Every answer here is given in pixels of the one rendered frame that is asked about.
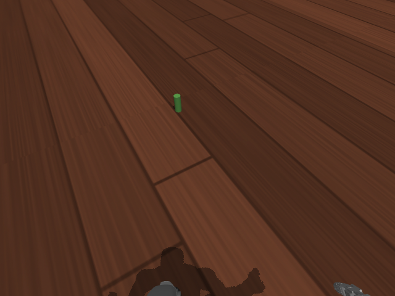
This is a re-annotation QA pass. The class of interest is can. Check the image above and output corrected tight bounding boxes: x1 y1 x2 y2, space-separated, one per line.
173 94 182 112

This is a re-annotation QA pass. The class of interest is right robot hand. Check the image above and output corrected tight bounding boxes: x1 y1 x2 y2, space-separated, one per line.
333 282 370 296

